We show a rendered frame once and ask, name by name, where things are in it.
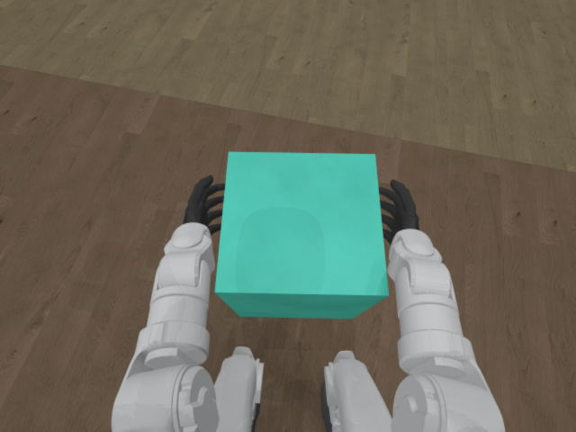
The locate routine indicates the robot right upper arm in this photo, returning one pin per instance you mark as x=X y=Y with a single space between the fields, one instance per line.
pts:
x=425 y=402

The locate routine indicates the left robot thigh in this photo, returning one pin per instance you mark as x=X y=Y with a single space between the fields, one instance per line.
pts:
x=238 y=389

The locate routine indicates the right robot forearm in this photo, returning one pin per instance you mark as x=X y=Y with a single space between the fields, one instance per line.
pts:
x=431 y=340

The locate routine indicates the carton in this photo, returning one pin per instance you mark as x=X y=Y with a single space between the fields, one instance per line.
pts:
x=301 y=236

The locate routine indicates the robot left hand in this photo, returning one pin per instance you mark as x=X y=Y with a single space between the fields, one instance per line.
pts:
x=198 y=205

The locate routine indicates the robot right hand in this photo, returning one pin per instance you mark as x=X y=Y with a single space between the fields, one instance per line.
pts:
x=403 y=212

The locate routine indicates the robot left upper arm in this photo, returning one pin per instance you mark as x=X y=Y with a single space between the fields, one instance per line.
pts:
x=179 y=398

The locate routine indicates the robot right shin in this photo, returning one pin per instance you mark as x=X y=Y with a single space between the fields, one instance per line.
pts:
x=334 y=415

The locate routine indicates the left robot forearm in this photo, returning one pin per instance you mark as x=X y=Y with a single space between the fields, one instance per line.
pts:
x=176 y=331

